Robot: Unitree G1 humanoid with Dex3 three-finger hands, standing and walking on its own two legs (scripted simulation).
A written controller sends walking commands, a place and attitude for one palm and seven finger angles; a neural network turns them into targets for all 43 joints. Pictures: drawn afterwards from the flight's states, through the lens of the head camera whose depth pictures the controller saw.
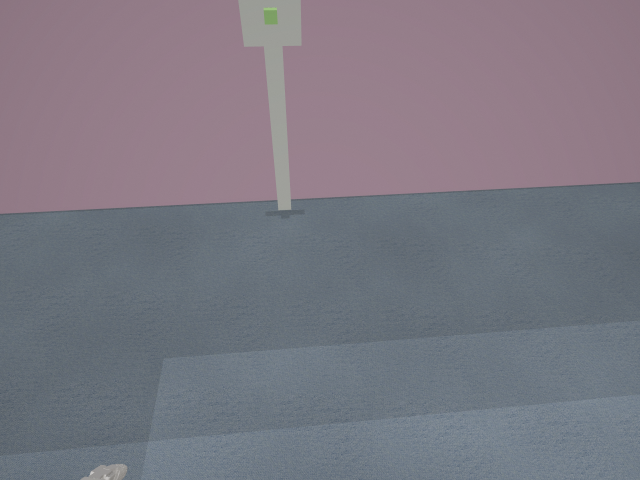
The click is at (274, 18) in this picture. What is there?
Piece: button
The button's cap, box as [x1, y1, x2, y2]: [264, 8, 277, 24]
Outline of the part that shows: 264,8 265,24 277,23 276,8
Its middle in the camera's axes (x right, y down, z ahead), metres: -0.15 -0.66 +1.14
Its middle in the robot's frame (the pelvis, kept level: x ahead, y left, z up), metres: +1.30 +0.21 +0.06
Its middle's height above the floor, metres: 0.83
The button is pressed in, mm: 0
